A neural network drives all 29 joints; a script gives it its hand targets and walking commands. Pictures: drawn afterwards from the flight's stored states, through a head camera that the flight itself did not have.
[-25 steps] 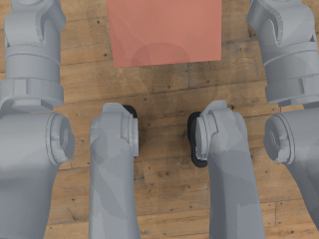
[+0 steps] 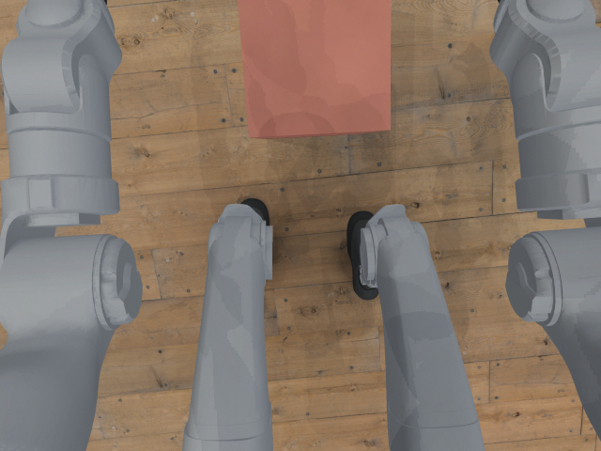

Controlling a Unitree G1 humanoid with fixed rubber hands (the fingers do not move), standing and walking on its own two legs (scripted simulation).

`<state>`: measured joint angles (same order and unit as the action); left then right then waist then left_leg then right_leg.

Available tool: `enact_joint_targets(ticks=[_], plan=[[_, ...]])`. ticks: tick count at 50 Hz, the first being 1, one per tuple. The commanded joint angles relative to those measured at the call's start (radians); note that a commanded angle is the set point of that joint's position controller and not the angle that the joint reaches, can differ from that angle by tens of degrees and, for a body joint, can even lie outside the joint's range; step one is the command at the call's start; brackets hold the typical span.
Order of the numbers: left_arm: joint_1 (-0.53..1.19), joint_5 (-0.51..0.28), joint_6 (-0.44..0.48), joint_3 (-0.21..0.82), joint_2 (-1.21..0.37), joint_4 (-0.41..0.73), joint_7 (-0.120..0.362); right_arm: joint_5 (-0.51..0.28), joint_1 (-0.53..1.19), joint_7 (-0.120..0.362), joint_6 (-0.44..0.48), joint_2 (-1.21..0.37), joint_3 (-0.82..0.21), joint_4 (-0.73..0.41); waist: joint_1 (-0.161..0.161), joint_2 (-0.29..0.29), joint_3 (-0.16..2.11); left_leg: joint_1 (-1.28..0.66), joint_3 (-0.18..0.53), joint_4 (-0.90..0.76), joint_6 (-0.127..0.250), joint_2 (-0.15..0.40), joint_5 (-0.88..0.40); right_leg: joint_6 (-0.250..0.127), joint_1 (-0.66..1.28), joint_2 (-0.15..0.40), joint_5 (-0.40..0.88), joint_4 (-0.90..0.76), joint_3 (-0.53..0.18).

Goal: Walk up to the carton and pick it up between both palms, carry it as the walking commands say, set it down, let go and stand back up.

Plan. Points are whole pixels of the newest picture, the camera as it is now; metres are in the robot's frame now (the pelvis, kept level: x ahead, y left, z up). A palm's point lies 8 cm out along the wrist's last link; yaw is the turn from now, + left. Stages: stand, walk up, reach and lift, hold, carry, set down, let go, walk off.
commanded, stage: set down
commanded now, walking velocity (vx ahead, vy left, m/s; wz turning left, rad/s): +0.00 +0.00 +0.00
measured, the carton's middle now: (311, 56) +0.54 +0.00 -0.42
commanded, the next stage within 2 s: let go in 0.28 s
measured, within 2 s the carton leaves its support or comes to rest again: neither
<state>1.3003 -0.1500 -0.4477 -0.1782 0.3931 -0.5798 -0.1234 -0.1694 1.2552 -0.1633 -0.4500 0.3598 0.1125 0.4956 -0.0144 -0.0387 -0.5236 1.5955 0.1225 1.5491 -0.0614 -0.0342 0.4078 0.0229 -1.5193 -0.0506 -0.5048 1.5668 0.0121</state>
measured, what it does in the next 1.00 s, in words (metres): rises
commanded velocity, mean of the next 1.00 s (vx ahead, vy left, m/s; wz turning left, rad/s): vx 0.00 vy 0.00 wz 0.00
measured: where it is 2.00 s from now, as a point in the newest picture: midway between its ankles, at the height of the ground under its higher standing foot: (309, 264)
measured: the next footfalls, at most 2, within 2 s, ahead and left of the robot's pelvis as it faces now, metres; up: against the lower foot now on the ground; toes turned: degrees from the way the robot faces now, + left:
none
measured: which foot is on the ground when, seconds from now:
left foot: down 0.00-1.00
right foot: down 0.00-1.00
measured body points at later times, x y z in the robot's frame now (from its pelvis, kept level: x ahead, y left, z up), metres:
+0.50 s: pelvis +0.01 +0.00 +0.08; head +0.36 +0.02 +0.35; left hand +0.52 +0.21 -0.07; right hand +0.52 -0.18 -0.06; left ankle +0.14 +0.13 -0.53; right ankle +0.11 -0.13 -0.53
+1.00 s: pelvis +0.06 +0.00 +0.16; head +0.15 +0.02 +0.60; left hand +0.33 +0.24 +0.09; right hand +0.33 -0.21 +0.09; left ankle +0.14 +0.13 -0.53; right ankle +0.11 -0.13 -0.53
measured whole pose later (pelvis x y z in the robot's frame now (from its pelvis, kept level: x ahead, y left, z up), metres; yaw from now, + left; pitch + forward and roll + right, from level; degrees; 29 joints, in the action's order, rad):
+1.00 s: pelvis +0.06 +0.00 +0.16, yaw +3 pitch +11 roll -2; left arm 0.10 -0.06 -0.25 -0.09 0.18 -0.40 0.01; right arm -0.09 0.07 0.10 -0.23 0.22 0.11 0.45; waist 0.01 -0.02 0.00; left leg 0.79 0.12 0.86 -0.04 -0.02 0.29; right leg 0.02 -0.70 -0.02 -0.35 0.84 0.01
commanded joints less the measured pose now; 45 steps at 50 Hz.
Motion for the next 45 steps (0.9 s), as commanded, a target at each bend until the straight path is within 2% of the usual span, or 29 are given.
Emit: enact_joint_targets(ticks=[1,6,8,9,11,12,13,14,15,17,18,19,20,22,23,24,25,26,27,28,29,33,34,36,38,39,40,44,45], plan=[[0.296,-0.041,0.031,-0.039,0.194,0.243,0.002,-0.034,0.290,0.023,0.022,0.164,0.107,-0.150,0.062,-0.024,2.238,-0.918,-0.184,-0.251,0.038,-0.066,-0.295,0.007,0.761,-0.050,0.382,-0.312,0.018],[0.332,-0.049,0.032,0.008,0.174,0.340,0.018,-0.011,0.278,0.026,0.036,0.188,0.138,-0.279,0.130,-0.014,2.324,-1.046,-0.159,-0.333,0.037,-0.067,-0.379,0.014,0.886,-0.058,0.495,-0.398,0.026],[0.324,-0.039,0.036,0.038,0.142,0.243,0.033,-0.050,0.238,0.048,0.032,0.095,0.066,-0.116,0.107,-0.040,2.160,-1.034,-0.150,-0.383,0.035,-0.053,-0.351,0.013,0.761,-0.045,0.455,-0.436,0.020],[0.283,0.003,0.037,0.014,0.096,0.087,0.034,0.004,0.252,0.063,0.049,0.179,0.153,-0.024,0.104,-0.083,1.982,-0.944,-0.163,-0.398,0.021,-0.048,-0.268,0.000,0.687,-0.038,0.373,-0.463,0.022],[0.278,0.015,0.072,0.006,0.131,0.181,0.034,0.011,0.207,0.049,0.071,0.076,0.100,-0.073,0.119,0.000,2.146,-1.015,-0.142,-0.421,0.034,-0.065,-0.357,0.019,0.866,-0.044,0.502,-0.485,0.014],[0.280,0.027,0.080,0.003,0.120,0.038,0.039,0.007,0.249,0.057,0.089,0.065,0.115,0.013,0.093,-0.055,1.964,-0.962,-0.136,-0.450,0.036,-0.059,-0.322,0.023,0.745,-0.036,0.424,-0.488,0.026],[0.255,0.039,0.092,-0.021,0.084,-0.026,0.043,0.050,0.270,0.060,0.103,0.109,0.129,-0.002,0.100,0.010,1.914,-0.911,-0.152,-0.440,0.032,-0.062,-0.271,0.018,0.761,-0.032,0.370,-0.520,0.013],[0.214,0.064,0.096,-0.015,0.037,-0.098,0.050,0.104,0.198,0.072,0.112,0.118,0.193,0.143,0.150,-0.036,1.826,-0.891,-0.124,-0.465,0.018,-0.057,-0.252,0.011,0.708,-0.025,0.381,-0.513,0.032],[0.274,0.085,0.130,-0.043,0.075,0.077,0.046,0.050,0.232,0.074,0.135,0.046,0.124,-0.023,0.096,0.005,1.994,-0.963,-0.132,-0.457,0.032,-0.063,-0.356,0.016,0.822,-0.039,0.477,-0.525,0.012],[0.145,0.118,0.148,-0.022,0.058,-0.126,0.045,0.104,0.141,0.078,0.164,0.081,0.185,0.050,0.105,-0.057,1.976,-1.017,-0.121,-0.450,0.026,-0.054,-0.421,0.015,0.778,-0.043,0.512,-0.527,0.026],[0.176,0.122,0.174,-0.032,0.092,0.044,0.033,0.100,0.150,0.068,0.180,0.111,0.170,-0.060,0.086,-0.056,2.115,-1.032,-0.130,-0.440,0.023,-0.060,-0.459,0.017,0.852,-0.040,0.571,-0.505,0.000],[0.131,0.099,0.153,-0.006,0.075,0.030,0.030,0.121,0.159,0.072,0.177,0.132,0.190,-0.079,0.110,-0.021,2.181,-1.086,-0.123,-0.445,0.015,-0.055,-0.432,0.019,0.874,-0.057,0.527,-0.501,0.042],[0.039,0.115,0.150,0.010,0.052,0.086,0.025,0.115,0.048,0.079,0.172,0.117,0.159,-0.072,0.079,-0.048,2.224,-1.154,-0.123,-0.464,0.011,-0.065,-0.514,0.018,0.922,-0.053,0.588,-0.501,0.044],[-0.117,0.119,0.136,0.009,0.090,0.285,-0.002,0.114,-0.099,0.079,0.152,0.159,0.106,-0.301,0.094,0.051,2.543,-1.325,-0.112,-0.440,0.029,-0.076,-0.620,0.019,1.131,-0.068,0.702,-0.485,0.029],[-0.096,0.111,0.118,0.053,0.093,0.313,-0.019,0.122,-0.077,0.081,0.134,0.190,0.112,-0.368,0.087,0.025,2.529,-1.314,-0.134,-0.446,0.026,-0.072,-0.571,0.019,1.117,-0.060,0.673,-0.477,0.028],[-0.168,0.116,0.099,0.036,0.162,0.444,-0.033,0.111,-0.134,0.087,0.108,0.154,0.085,-0.451,0.034,-0.012,2.638,-1.409,-0.148,-0.446,0.028,-0.064,-0.612,0.024,1.165,-0.054,0.693,-0.470,0.019],[-0.269,0.123,0.093,0.077,0.121,0.515,-0.035,0.147,-0.392,0.087,0.086,0.159,0.051,-0.336,0.084,-0.023,2.589,-1.434,-0.141,-0.474,0.005,-0.072,-0.655,0.023,1.194,-0.061,0.734,-0.498,0.011],[-0.281,0.113,0.073,0.067,0.116,0.581,-0.023,0.119,-0.316,0.107,0.063,0.164,0.030,-0.429,0.051,0.009,2.429,-1.383,-0.148,-0.489,0.012,-0.075,-0.557,0.027,1.100,-0.059,0.616,-0.509,0.017],[-0.244,0.096,0.056,0.046,0.143,0.641,-0.018,0.111,-0.215,0.100,0.060,0.214,0.061,-0.602,0.073,0.040,2.448,-1.375,-0.146,-0.493,0.019,-0.074,-0.518,0.018,1.124,-0.062,0.588,-0.530,-0.001],[-0.416,0.105,0.046,0.060,0.127,0.715,-0.021,0.129,-0.460,0.113,0.049,0.217,0.059,-0.635,0.074,0.049,2.480,-1.432,-0.154,-0.513,0.014,-0.067,-0.527,0.012,1.204,-0.059,0.599,-0.548,-0.007],[-0.356,0.077,0.046,0.063,0.122,0.752,-0.015,0.037,-0.409,0.120,0.043,0.203,0.014,-0.664,0.078,0.035,2.322,-1.340,-0.142,-0.521,0.030,-0.058,-0.470,0.008,1.132,-0.049,0.571,-0.555,-0.021],[-0.565,0.052,0.056,0.104,0.019,0.655,0.036,0.075,-0.614,0.167,0.078,0.090,0.018,-0.522,0.127,-0.004,1.946,-1.274,-0.131,-0.607,0.021,-0.039,-0.344,0.000,1.097,-0.023,0.476,-0.663,-0.022],[-0.613,0.060,0.080,0.127,-0.020,0.726,0.044,0.036,-0.685,0.179,0.081,0.042,-0.065,-0.555,0.097,-0.018,1.932,-1.298,-0.129,-0.638,0.020,-0.043,-0.333,0.002,1.128,-0.022,0.467,-0.675,-0.028],[-0.748,0.072,0.108,0.153,-0.039,0.605,0.061,0.081,-0.828,0.207,0.115,0.046,-0.043,-0.442,0.111,-0.040,1.739,-1.322,-0.138,-0.719,0.016,-0.037,-0.272,0.000,1.116,-0.012,0.422,-0.751,-0.026],[-0.812,0.114,0.137,0.100,-0.061,0.391,0.078,0.137,-0.828,0.228,0.158,0.010,-0.026,-0.300,0.055,0.023,1.406,-1.167,-0.146,-0.749,0.033,-0.031,-0.135,-0.003,1.000,0.005,0.290,-0.786,-0.016],[-0.956,0.126,0.175,0.108,-0.062,0.550,0.085,0.176,-0.974,0.236,0.191,0.035,-0.004,-0.411,0.113,0.047,1.588,-1.323,-0.124,-0.756,0.033,-0.028,-0.179,-0.009,1.137,-0.006,0.369,-0.804,-0.020],[-0.940,0.131,0.183,0.124,-0.078,0.374,0.086,0.190,-0.973,0.238,0.201,0.037,0.004,-0.250,0.077,0.038,1.280,-1.182,-0.132,-0.783,0.037,-0.006,-0.069,-0.011,0.955,-0.002,0.233,-0.805,-0.011],[-1.030,0.193,0.228,0.100,-0.137,0.264,0.125,0.188,-0.972,0.279,0.262,-0.039,0.006,-0.251,0.046,-0.008,0.933,-1.126,-0.172,-0.904,0.040,-0.013,0.123,-0.035,0.970,0.012,0.033,-0.942,-0.022],[-0.950,0.176,0.230,0.097,-0.134,0.212,0.124,0.170,-0.916,0.279,0.266,-0.036,0.017,-0.129,0.039,-0.013,0.774,-1.055,-0.170,-0.918,0.040,-0.007,0.207,-0.027,0.883,0.017,-0.046,-0.928,0.001]])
